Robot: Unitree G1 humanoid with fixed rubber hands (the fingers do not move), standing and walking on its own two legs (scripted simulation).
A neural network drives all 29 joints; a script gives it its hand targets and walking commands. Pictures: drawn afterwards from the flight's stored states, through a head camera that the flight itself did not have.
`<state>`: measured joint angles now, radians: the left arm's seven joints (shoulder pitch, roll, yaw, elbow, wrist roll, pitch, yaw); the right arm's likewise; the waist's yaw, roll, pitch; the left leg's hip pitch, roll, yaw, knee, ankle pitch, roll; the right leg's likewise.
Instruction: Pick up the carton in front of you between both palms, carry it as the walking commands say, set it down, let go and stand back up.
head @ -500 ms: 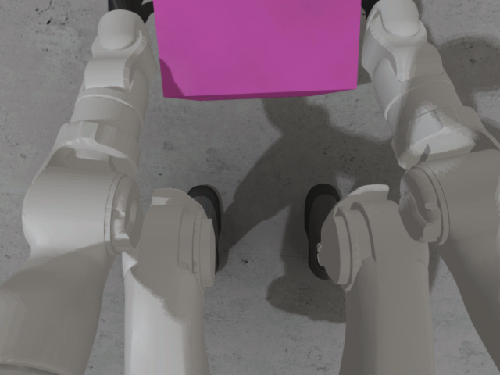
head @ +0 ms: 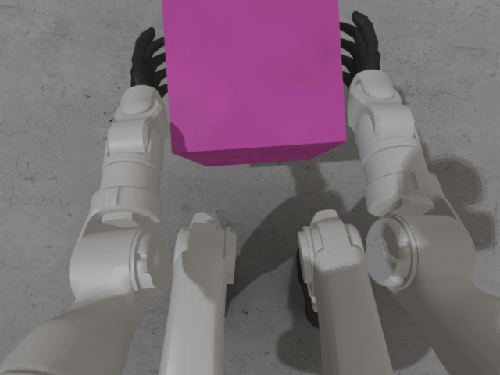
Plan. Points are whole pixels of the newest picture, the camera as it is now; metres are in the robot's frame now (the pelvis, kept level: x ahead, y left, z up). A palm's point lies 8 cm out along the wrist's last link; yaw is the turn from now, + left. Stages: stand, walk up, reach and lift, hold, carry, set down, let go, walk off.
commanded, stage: reach and lift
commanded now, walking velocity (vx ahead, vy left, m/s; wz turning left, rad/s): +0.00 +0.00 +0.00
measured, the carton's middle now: (254, 95) +0.52 +0.01 -0.13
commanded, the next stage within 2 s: none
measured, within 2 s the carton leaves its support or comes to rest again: neither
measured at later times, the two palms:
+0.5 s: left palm (96, 60) +0.48 +0.16 +0.07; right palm (426, 41) +0.48 -0.14 +0.08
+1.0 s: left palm out of the picture +0.44 +0.16 +0.23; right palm out of the picture +0.45 -0.14 +0.23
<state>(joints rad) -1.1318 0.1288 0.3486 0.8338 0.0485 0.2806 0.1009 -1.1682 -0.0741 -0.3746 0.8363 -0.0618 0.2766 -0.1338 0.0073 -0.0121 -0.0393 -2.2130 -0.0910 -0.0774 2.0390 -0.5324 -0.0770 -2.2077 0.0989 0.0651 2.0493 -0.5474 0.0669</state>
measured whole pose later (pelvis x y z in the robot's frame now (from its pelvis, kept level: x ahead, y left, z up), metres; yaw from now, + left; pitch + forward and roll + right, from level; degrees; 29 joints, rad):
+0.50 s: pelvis +0.02 +0.01 +0.13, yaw +0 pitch +41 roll +0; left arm -0.89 -0.02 0.42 0.66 0.17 0.36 0.05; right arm -0.89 0.04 -0.44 0.64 -0.17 0.35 -0.06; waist 0.01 -0.01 -0.20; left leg -1.84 -0.10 -0.10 1.62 -0.49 -0.06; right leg -1.83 0.11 0.10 1.63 -0.50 0.07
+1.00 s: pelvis +0.08 +0.00 +0.27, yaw +0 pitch +26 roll +0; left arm -0.52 -0.09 0.33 0.61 0.17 0.31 0.05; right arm -0.52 0.10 -0.35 0.61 -0.15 0.29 -0.06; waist 0.02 -0.01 -0.21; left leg -1.12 -0.08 -0.12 1.11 -0.44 -0.04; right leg -1.12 0.10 0.13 1.12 -0.45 0.03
